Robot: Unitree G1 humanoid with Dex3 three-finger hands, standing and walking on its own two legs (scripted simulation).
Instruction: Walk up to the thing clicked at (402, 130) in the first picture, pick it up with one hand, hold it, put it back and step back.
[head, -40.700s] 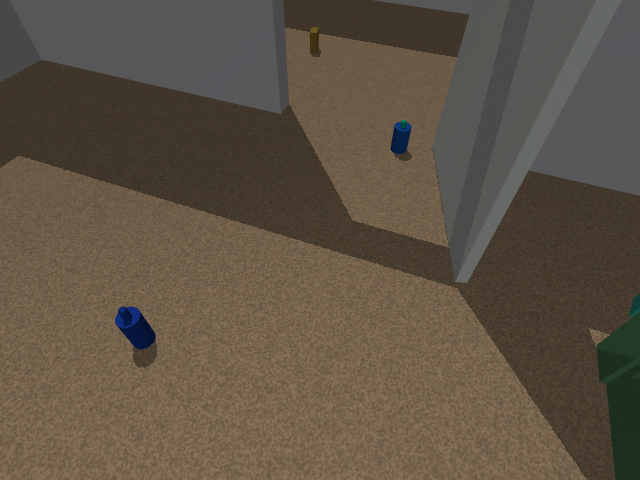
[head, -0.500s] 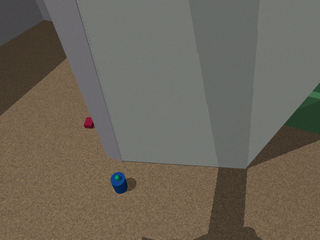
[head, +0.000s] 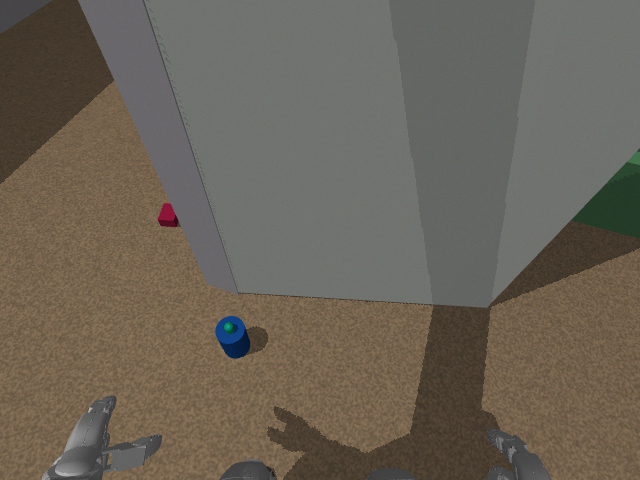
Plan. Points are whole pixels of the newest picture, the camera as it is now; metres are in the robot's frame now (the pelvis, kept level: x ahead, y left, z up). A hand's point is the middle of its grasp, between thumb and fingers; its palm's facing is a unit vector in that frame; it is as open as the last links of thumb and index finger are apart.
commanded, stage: go down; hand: left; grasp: from above
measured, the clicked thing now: (232, 335) +0.51 +0.24 -0.68
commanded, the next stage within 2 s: none
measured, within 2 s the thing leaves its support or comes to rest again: neither
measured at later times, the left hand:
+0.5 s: hand (128, 445) +0.17 +0.27 -0.16, palm faces +0.06 -0.94 -0.34, open 17.4 cm
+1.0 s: hand (123, 454) +0.16 +0.28 -0.18, palm faces +0.09 -0.94 -0.34, open 17.6 cm
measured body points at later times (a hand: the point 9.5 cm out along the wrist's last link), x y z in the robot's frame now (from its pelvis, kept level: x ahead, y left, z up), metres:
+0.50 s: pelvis +0.02 +0.01 -0.05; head +0.08 +0.02 +0.40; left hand +0.17 +0.32 -0.14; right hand +0.17 -0.25 -0.13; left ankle +0.03 +0.14 -0.73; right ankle +0.00 -0.14 -0.73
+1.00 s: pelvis +0.01 +0.01 -0.08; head +0.09 +0.03 +0.37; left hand +0.15 +0.33 -0.15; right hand +0.17 -0.24 -0.15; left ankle +0.03 +0.14 -0.73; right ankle +0.00 -0.14 -0.73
